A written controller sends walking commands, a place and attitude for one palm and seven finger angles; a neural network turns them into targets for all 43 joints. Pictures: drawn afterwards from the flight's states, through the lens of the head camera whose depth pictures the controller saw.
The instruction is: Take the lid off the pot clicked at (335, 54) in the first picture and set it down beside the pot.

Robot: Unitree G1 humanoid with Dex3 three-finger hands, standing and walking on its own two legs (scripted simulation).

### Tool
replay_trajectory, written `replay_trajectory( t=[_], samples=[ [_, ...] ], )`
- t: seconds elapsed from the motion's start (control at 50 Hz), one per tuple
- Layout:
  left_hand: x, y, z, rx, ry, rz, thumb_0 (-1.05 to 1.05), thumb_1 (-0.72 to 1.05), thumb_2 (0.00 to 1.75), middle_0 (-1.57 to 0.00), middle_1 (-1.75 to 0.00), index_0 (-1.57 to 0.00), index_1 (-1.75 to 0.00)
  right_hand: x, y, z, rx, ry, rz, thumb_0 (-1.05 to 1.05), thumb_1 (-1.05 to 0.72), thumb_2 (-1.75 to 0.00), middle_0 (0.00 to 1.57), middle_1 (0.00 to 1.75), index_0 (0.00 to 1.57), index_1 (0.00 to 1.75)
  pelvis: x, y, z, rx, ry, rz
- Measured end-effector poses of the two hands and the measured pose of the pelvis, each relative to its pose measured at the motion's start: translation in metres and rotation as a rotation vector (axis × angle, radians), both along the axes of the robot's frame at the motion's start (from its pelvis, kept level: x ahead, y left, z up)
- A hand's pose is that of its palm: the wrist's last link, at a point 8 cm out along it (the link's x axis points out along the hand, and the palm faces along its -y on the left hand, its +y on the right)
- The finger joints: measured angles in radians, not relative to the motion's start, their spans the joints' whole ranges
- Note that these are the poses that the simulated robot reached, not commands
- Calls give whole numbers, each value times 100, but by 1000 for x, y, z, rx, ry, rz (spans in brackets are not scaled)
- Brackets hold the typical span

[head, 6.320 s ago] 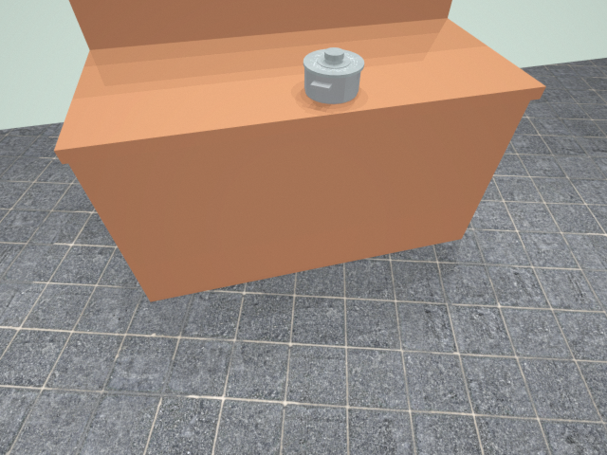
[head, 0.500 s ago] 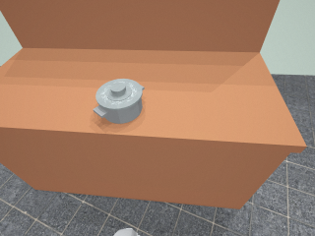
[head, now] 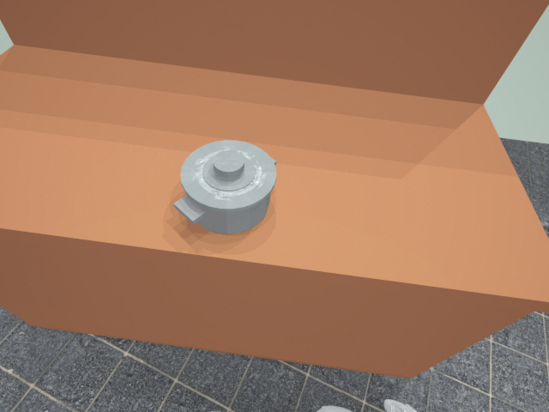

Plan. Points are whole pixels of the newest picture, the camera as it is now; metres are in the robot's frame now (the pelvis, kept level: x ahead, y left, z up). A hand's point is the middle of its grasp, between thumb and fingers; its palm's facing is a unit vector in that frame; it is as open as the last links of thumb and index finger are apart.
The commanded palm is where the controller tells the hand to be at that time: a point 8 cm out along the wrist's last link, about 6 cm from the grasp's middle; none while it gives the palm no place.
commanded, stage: come to a stop and stand still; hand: left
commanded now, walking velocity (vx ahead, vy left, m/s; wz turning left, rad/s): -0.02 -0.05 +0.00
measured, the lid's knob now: (228, 163) +0.48 +0.13 +0.07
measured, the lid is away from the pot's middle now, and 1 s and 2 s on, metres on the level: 0.00 0.00 0.00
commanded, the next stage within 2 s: look again from close up in 0.62 s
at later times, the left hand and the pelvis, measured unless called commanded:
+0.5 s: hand out of the picture +0.02 +0.11 -0.17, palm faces +0.01 -0.98 -0.21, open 7.2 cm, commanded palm none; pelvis +0.00 -0.06 +0.00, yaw +0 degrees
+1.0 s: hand out of the picture +0.01 +0.14 -0.18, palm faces +0.07 -0.98 -0.18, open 7.4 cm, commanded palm none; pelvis +0.01 -0.03 -0.01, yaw +1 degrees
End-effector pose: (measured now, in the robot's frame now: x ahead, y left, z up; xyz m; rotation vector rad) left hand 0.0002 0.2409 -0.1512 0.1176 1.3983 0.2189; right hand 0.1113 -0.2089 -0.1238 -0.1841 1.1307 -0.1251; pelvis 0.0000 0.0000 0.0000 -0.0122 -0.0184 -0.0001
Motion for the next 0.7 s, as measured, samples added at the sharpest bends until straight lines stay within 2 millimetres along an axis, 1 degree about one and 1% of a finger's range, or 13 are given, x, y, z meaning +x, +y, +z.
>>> replay_trajectory(
  t=[0.06,0.12,0.18,0.22,0.3,0.36,0.44,0.5,0.56,0.62,0.7],
  samples=[
    [17,3,6,29,-48,-24,0,91,90,-20,-30,-20,-29,-17,-19,-3,-13,29,-24,-2,-92,-90,20,30,21,30,-4,-6,-1,2,4,-6],
    [28,-1,12,56,-81,-52,0,91,90,-20,-30,-20,-29,-39,-40,-11,-15,65,-55,-1,-92,-90,20,30,20,30,-7,-15,-2,10,5,-9],
    [30,-12,14,84,-102,-78,0,91,90,-20,-30,-20,-29,-64,-60,-25,0,108,-88,-1,-92,-90,20,30,20,30,-8,-28,-9,33,6,-10],
    [27,-24,17,89,-95,-90,0,91,90,-20,-30,-20,-29,-82,-70,-31,12,150,-112,-1,-92,-90,20,30,20,30,-9,-36,-8,26,-4,-9],
    [22,-48,21,59,-73,-107,0,91,90,-20,-30,-20,-29,-117,-77,-31,36,235,-136,0,-92,-90,20,30,20,30,-5,-47,-2,30,-1,-19],
    [23,-64,15,25,-61,-112,0,91,90,-20,-30,-20,-29,-141,-76,-33,42,283,-152,0,-92,-90,20,30,20,30,-1,-52,-3,14,3,-19],
    [22,-75,12,13,-52,-95,1,94,90,-21,-30,-20,-30,-164,-69,-28,60,360,-149,0,-92,-90,20,30,20,30,0,-61,0,20,-6,-10],
    [19,-79,12,6,-47,-80,1,94,90,-21,-30,-20,-30,-172,-64,-27,73,396,-141,0,-91,-90,20,30,20,30,0,-65,1,17,-8,-5],
    [13,-83,11,-1,-34,-67,1,94,90,-21,-30,-20,-30,-173,-61,-27,81,408,-134,0,-91,-90,20,30,20,30,1,-66,1,14,-9,-1],
    [6,-86,10,-11,-16,-53,1,93,90,-21,-30,-20,-30,-167,-58,-28,85,400,-128,0,-91,-90,20,30,20,30,3,-66,1,13,-10,2],
    [-3,-90,9,-27,9,-36,1,92,90,-20,-30,-20,-29,-153,-56,-28,82,370,-117,0,-91,-90,20,30,20,30,6,-64,1,12,-8,4]
  ],
)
